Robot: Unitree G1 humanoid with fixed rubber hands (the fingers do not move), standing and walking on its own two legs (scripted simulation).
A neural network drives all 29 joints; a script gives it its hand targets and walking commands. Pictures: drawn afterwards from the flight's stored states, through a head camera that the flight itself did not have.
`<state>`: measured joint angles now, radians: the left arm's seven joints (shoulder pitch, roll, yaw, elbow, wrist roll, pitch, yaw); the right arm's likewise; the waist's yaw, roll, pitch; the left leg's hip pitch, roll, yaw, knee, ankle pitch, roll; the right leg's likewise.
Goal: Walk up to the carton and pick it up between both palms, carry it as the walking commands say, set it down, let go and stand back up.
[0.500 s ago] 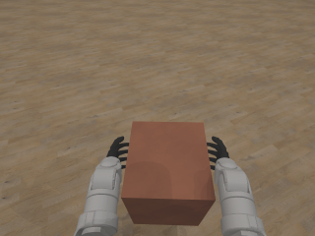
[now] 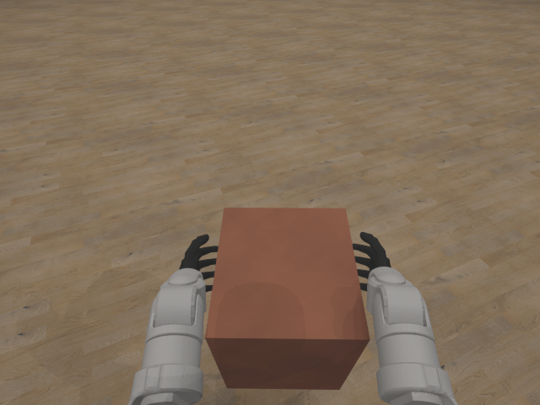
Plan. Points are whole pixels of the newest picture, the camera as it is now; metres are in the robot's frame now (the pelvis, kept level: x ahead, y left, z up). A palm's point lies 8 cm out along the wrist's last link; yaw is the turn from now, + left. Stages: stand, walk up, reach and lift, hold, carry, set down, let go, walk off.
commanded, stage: reach and lift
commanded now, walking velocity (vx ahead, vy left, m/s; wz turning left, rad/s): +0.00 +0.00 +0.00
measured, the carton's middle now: (283, 302) +0.30 +0.00 -0.03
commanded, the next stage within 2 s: hold in 0.80 s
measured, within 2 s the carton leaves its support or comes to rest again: neither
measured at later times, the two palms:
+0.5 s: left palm (191, 279) +0.29 +0.14 +0.05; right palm (379, 276) +0.30 -0.15 +0.05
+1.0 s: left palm (189, 286) +0.28 +0.14 +0.05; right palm (381, 284) +0.28 -0.15 +0.05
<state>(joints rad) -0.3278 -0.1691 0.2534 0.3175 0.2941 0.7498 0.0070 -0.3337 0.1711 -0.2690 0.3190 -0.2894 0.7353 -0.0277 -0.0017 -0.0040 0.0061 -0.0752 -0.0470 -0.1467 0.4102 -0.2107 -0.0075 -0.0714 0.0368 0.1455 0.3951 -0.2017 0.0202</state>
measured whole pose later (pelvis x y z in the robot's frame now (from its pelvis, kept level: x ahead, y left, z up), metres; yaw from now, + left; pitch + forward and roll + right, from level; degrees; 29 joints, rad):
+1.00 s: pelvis +0.00 +0.00 +0.00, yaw +0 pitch -8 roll +0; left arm -0.29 -0.16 0.21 0.29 0.29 0.78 0.01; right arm -0.29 0.16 -0.23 0.30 -0.29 0.77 -0.02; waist 0.00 0.00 0.00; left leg -0.05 -0.04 -0.14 0.40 -0.20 -0.01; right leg -0.05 0.03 0.13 0.39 -0.20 0.02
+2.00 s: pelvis -0.01 -0.05 -0.02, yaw +0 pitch +5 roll +1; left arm -0.06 -0.13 0.04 -0.37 0.08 1.10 0.13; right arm -0.09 0.13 -0.07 -0.35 -0.05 1.09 -0.14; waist -0.03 -0.02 -0.15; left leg -0.44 0.08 -0.01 0.65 -0.29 -0.07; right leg -0.48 0.09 0.04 0.68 -0.29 -0.06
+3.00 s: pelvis -0.02 -0.02 -0.01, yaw +3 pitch +3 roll +0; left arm 0.01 -0.13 0.03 -0.44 0.04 1.19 0.15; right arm 0.00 0.13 -0.04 -0.43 -0.05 1.17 -0.15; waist 0.01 -0.01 -0.15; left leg -0.33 0.00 0.11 0.54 -0.27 0.04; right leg -0.38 0.00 0.00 0.55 -0.22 0.00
